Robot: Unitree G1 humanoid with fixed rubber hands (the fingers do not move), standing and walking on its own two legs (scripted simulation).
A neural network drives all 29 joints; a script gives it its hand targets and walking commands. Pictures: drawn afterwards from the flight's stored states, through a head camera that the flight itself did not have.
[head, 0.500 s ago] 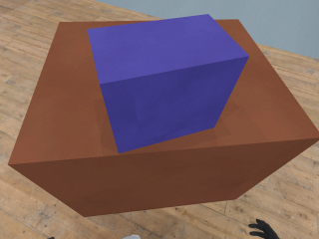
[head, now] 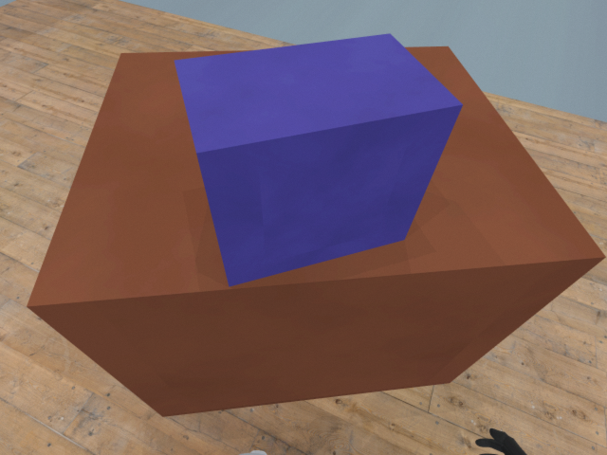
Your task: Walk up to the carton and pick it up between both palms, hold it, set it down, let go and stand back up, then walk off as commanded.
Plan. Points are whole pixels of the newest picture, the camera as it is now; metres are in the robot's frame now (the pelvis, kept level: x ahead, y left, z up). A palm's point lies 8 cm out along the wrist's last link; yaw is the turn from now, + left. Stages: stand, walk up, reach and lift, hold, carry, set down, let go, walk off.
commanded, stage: stand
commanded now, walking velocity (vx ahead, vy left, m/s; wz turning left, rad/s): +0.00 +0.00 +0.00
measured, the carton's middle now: (307, 164) +0.49 +0.03 +0.10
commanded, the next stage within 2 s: walk off in 0.20 s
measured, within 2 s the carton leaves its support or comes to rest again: neither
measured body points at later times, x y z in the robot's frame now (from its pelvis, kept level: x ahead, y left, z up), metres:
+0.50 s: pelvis -0.02 -0.01 +0.00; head +0.01 +0.00 +0.45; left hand +0.07 +0.31 -0.12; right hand +0.11 -0.28 -0.11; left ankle +0.05 +0.09 -0.72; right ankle -0.05 -0.12 -0.70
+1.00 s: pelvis -0.14 -0.05 -0.01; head -0.11 -0.10 +0.43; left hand -0.05 +0.27 -0.09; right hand -0.04 -0.35 -0.15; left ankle -0.12 +0.12 -0.65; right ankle -0.07 -0.12 -0.72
